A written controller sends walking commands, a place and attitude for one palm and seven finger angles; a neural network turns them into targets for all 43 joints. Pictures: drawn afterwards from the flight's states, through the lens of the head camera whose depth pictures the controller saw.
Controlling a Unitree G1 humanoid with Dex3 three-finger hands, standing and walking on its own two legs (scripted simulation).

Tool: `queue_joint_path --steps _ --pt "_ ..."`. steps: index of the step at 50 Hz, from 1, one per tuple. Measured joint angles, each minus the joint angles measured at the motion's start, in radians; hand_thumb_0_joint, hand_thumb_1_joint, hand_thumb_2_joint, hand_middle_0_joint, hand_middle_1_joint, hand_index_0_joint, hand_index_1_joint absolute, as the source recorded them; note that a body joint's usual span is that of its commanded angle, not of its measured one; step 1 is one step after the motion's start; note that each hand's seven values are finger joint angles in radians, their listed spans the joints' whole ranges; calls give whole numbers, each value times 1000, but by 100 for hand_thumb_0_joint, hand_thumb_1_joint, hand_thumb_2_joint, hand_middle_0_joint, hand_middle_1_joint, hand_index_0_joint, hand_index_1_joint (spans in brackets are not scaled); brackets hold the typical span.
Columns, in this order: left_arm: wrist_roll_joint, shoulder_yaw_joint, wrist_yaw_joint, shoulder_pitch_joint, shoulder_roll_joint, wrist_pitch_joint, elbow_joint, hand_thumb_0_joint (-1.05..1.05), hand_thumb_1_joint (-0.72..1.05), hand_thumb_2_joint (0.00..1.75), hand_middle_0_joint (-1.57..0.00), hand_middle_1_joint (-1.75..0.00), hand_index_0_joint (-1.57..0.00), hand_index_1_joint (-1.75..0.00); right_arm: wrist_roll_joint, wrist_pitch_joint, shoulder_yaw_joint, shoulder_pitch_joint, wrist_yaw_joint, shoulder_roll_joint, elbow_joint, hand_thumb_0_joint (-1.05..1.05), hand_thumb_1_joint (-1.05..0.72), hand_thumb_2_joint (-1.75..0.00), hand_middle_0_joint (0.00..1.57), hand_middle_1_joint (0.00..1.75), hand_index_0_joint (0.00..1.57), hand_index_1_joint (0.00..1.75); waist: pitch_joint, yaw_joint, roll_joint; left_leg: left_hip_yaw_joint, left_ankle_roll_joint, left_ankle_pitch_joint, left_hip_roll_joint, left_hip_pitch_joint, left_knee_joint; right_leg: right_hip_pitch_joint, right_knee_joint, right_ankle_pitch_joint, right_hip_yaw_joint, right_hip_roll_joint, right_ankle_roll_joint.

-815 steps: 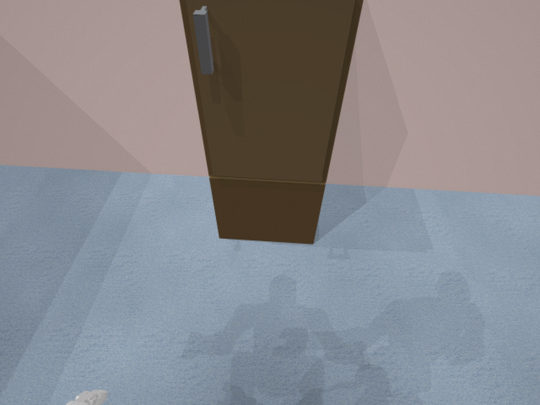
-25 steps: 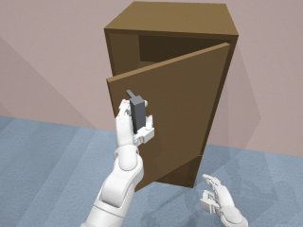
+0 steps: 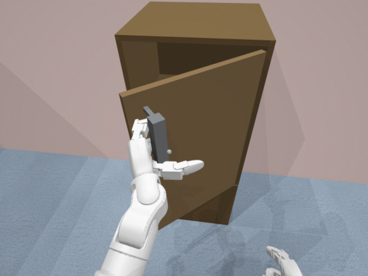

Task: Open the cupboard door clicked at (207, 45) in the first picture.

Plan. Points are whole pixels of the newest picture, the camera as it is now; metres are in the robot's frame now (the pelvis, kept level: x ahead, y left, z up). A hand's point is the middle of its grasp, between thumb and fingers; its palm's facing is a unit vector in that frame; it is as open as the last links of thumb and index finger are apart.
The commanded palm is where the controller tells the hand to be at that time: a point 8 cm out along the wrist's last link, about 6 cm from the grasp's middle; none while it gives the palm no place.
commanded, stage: open thumb and fingers to let go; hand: left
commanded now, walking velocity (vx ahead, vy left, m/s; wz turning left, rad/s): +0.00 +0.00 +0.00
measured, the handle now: (154, 137) +0.37 +0.10 +0.14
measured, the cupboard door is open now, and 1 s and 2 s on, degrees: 40 42 42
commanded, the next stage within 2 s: slide the hand sideways off the handle in 0.28 s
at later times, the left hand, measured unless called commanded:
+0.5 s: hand (162, 159) +0.31 +0.07 +0.14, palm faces +0.08 -0.99 -0.07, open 15.8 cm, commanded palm +0.28 +0.09 +0.14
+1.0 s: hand (157, 173) +0.27 +0.08 +0.14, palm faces -0.11 -0.99 -0.02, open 16.3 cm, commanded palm +0.24 +0.13 +0.14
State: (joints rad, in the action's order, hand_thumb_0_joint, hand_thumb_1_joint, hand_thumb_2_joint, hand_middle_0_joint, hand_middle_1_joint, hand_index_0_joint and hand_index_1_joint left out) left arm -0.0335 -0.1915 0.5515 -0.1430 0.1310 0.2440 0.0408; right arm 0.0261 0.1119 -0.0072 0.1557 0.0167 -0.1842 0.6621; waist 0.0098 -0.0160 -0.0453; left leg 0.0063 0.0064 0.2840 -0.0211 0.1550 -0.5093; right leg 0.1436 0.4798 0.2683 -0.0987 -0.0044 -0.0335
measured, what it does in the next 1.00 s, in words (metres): stands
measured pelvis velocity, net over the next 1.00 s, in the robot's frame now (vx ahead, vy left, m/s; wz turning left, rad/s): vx -0.01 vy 0.01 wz -0.02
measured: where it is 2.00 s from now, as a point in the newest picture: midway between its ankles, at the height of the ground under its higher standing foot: outside the picture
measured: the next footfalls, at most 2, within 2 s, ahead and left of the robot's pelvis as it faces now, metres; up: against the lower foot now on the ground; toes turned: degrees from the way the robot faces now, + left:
none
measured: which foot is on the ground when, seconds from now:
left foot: down 0.00-1.00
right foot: down 0.00-1.00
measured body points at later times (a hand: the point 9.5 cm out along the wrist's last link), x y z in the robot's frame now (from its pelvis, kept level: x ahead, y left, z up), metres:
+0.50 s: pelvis -0.01 +0.02 +0.00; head -0.04 +0.01 +0.45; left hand +0.30 +0.12 +0.15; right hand +0.18 -0.17 -0.09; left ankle +0.00 +0.12 -0.74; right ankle +0.00 -0.10 -0.74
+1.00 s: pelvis -0.01 +0.01 +0.00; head -0.05 +0.00 +0.45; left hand +0.27 +0.13 +0.14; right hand +0.18 -0.19 -0.07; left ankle +0.00 +0.12 -0.74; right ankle +0.00 -0.10 -0.74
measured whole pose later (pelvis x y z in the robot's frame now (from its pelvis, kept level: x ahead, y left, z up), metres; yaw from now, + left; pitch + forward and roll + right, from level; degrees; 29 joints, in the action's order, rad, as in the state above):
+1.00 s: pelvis -0.01 +0.01 +0.00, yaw -1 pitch -5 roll +0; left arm 0.11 -0.14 0.04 -0.03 -0.08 0.20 0.13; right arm -0.02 0.07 -0.09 0.16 0.03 -0.18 0.55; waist 0.01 -0.02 -0.03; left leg 0.03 -0.01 0.28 -0.01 0.16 -0.52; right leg 0.17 0.52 0.27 -0.07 0.01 -0.02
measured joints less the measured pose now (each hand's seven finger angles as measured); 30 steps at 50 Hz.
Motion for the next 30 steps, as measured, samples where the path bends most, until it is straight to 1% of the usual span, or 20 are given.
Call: queue_joint_path --steps 6,14,16,20,21,22,24,26,27,28,30 --pt "2 1 -3 -25 -1 -4 -34 -1 -44 33 -27 -102 -28 -102 -2 -3 -11 -34 3 13 -7 2 -91 -90 19 30 20 30 -4 -8 1 -4 -4 -5 2 -1 -1 -9 -12 -10 -4 1 4" --pt "8 -13 -12 -69 8 -3 -78 -1 -49 31 -23 -69 -24 -68 -4 1 -28 -60 0 37 -17 2 -91 -90 19 30 20 30 -4 -18 7 -2 -12 -11 12 8 -1 1 -10 -16 -2 11 11" --pt "4 -19 -12 -67 10 -2 -77 -1 -50 30 -25 -65 -26 -62 -4 4 -30 -60 -4 41 -18 1 -91 -90 20 30 20 30 -3 -19 7 0 -14 -9 14 11 -4 4 -6 -15 0 14 13" --pt "4 -31 1 -76 11 0 -80 -2 -50 30 -29 -62 -31 -58 -5 8 -32 -58 -13 44 -10 1 -91 -90 20 30 20 30 -5 -23 8 0 -18 -5 19 20 -15 14 8 -9 0 19 17" --pt "-13 -32 -18 -72 6 -4 -77 -2 -50 30 -30 -60 -30 -57 -4 10 -34 -56 -16 43 -10 1 -91 -90 20 30 20 30 -8 -23 12 0 -19 -5 22 21 -16 18 14 -7 0 23 18" --pt "-25 -32 -65 -63 -10 -16 -72 -2 -50 30 -29 -59 -28 -55 -7 15 -37 -48 -16 42 -17 1 -91 -90 20 30 20 30 -9 -25 18 1 -21 -7 27 23 -15 23 22 -4 1 28 19" --pt "-20 -30 -199 -48 -68 -58 -67 -2 -50 30 -27 -54 -22 -51 -16 20 -42 -27 -7 36 -36 1 -91 -90 20 30 20 30 -12 -29 22 -1 -24 -9 33 24 -16 28 35 2 -1 34 20" --pt "14 -27 -341 -44 -138 -93 -69 -2 -50 30 -25 -49 -17 -46 -29 15 -49 -6 7 24 -50 1 -90 -90 20 30 20 30 -14 -29 18 -4 -26 -8 37 25 -22 27 42 6 -4 38 21" --pt "41 -24 -399 -48 -166 -103 -73 -2 -50 30 -23 -46 -15 -44 -37 9 -52 3 13 16 -54 1 -90 -90 20 30 20 30 -16 -29 15 -7 -27 -7 38 26 -27 26 45 7 -6 40 22" --pt "70 -21 -443 -56 -185 -106 -79 -2 -50 30 -22 -44 -13 -42 -44 0 -54 9 19 9 -56 2 -90 -90 20 30 20 30 -16 -28 11 -9 -28 -5 40 28 -32 26 48 8 -8 42 23" --pt "122 -9 -491 -72 -198 -97 -92 -2 -50 30 -20 -40 -11 -39 -53 -20 -58 16 27 -4 -54 2 -91 -90 20 30 20 30 -15 -26 6 -10 -30 -4 43 34 -40 31 55 9 -10 45 26"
